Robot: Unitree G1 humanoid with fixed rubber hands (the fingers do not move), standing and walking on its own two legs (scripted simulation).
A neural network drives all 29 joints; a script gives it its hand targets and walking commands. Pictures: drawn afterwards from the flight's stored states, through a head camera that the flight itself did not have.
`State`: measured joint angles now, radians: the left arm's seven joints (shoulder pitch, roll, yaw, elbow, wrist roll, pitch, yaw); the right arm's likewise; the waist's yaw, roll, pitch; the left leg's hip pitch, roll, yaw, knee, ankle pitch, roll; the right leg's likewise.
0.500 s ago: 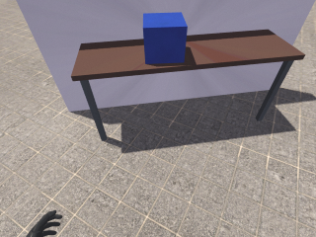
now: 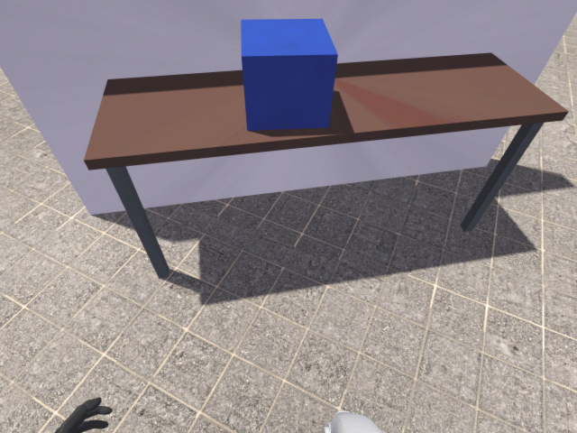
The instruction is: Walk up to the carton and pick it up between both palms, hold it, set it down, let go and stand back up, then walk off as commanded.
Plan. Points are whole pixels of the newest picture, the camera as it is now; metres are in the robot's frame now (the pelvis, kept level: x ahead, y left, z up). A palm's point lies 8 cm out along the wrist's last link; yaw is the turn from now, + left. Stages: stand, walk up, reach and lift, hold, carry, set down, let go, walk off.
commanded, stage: walk up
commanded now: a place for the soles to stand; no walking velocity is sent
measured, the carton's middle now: (285, 74) +1.04 -0.07 -0.02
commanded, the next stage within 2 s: none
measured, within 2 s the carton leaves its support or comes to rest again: neither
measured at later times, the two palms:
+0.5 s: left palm (69, 425) +0.18 +0.30 -0.08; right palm (484, 335) +0.26 -0.33 -0.08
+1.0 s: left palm (124, 319) +0.33 +0.26 -0.08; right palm (473, 276) +0.38 -0.38 -0.10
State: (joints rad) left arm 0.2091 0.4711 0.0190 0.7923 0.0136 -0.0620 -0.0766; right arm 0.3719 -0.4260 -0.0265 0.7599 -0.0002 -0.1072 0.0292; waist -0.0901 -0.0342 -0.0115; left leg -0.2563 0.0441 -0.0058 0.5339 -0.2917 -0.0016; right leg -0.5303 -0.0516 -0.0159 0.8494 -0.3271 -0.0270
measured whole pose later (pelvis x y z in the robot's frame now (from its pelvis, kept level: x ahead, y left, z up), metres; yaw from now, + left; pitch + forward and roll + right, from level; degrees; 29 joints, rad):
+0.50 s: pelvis +0.13 -0.03 +0.00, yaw +4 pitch +1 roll +0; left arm 0.27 0.45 0.02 0.79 0.01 -0.07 -0.06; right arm 0.30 -0.43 -0.03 0.76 0.00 -0.08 0.04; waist 0.06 0.00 0.01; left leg -0.43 0.05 -0.01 0.60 -0.30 0.01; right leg -0.21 -0.03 -0.11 0.50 -0.30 -0.04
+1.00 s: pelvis +0.27 -0.07 -0.01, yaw +4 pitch -2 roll +1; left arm 0.28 0.45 0.02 0.79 0.01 -0.05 -0.07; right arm 0.32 -0.43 -0.03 0.76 0.00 -0.05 0.02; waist 0.02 0.00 0.02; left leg -0.40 0.05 -0.01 1.01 -0.42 0.01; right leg -0.33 -0.03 -0.05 0.65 -0.28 -0.03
